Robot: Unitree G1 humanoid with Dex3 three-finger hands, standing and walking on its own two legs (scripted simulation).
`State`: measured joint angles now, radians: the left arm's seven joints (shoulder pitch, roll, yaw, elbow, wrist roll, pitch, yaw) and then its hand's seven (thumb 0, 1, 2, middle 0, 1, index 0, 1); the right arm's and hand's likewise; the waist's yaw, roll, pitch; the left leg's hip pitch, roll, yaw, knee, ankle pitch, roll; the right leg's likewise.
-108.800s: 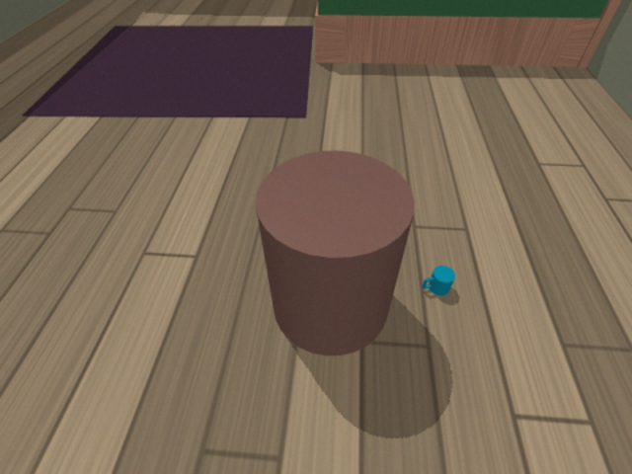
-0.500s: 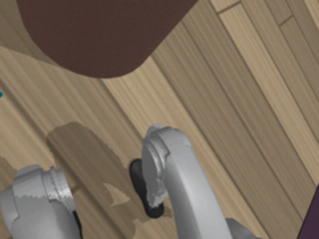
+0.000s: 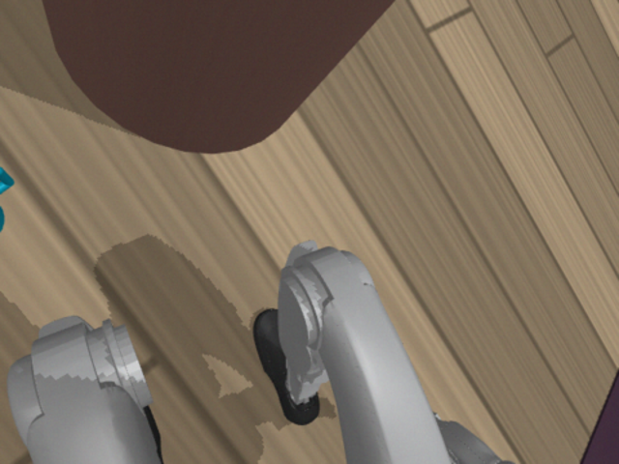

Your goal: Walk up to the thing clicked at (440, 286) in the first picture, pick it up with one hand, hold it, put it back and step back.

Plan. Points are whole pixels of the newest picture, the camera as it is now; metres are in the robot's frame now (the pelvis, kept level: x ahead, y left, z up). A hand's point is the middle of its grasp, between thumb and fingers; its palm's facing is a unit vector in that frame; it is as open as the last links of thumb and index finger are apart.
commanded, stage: withdraw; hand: left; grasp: from above
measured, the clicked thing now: out of the picture +0.47 +0.28 -0.26
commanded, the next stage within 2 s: home in 0.68 s
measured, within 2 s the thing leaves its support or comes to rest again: neither
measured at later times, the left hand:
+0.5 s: hand out of the picture +0.44 +0.31 -0.05, palm faces -0.47 -0.10 -0.88, open 14.1 cm
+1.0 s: hand out of the picture +0.45 +0.31 -0.14, palm faces -0.37 -0.15 -0.92, open 13.3 cm
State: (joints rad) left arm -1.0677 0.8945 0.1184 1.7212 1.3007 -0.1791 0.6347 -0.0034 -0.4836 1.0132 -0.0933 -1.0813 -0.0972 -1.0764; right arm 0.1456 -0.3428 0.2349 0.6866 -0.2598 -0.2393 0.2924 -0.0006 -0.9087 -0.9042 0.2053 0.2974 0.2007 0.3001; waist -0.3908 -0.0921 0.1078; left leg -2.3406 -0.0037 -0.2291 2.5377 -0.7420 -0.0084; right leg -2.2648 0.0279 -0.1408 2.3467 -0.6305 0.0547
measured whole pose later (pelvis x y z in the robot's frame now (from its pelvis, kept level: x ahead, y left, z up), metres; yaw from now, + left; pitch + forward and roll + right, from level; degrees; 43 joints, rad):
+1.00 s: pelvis +0.00 -0.01 +0.02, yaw +6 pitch +35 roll -8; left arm -0.98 0.72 0.08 1.40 1.20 -0.18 0.41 0.00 -0.35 0.93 -0.22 -0.80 -0.19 -0.82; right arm 0.24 -0.26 0.10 0.72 -0.15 -0.07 0.13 0.00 -0.89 -0.90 0.21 0.30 0.20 0.30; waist -0.28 0.00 -0.03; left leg -2.33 -0.02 -0.13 2.41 -0.68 -0.01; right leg -2.28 -0.01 -0.06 2.30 -0.63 0.04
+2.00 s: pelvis +0.06 -0.01 +0.36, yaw +13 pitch +19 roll -3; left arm 0.25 0.23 0.05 0.08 -0.06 0.40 0.08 0.01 0.91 0.90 -0.21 -0.30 -0.20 -0.30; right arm 0.23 -0.20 0.06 0.54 0.04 -0.13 -0.14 0.01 -0.90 -0.90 0.21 0.30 0.20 0.30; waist -0.07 0.04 -0.19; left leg -1.04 0.02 -0.08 1.26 -0.56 -0.02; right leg -1.01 0.00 -0.06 1.20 -0.52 0.01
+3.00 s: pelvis +0.08 +0.01 +0.41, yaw +13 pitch +10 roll -3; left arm 0.50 0.23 0.03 -0.12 -0.06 0.44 0.02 0.01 0.91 0.90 -0.20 -0.30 -0.20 -0.30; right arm 0.31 -0.22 0.04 0.54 0.01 -0.23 -0.18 0.01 -0.90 -0.90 0.21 0.30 0.20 0.30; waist -0.04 0.05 -0.17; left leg -0.68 0.02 -0.06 1.01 -0.50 -0.01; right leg -0.65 -0.01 -0.05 0.94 -0.45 0.02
